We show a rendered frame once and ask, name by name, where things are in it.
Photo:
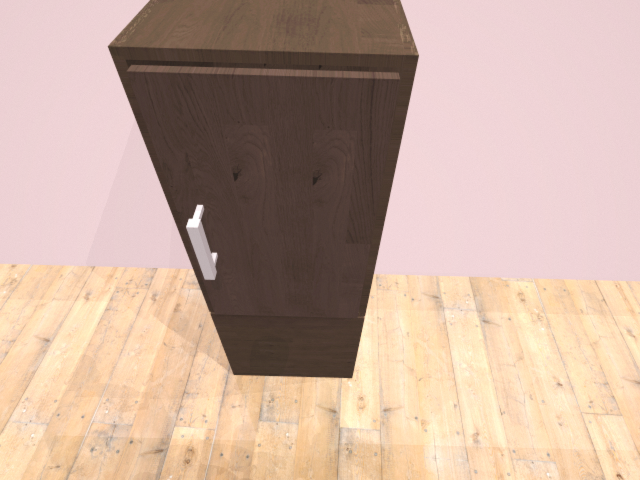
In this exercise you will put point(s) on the handle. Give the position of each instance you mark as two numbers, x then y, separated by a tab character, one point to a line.
207	261

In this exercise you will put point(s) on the cupboard door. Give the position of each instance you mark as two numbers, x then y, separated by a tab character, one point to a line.
288	165

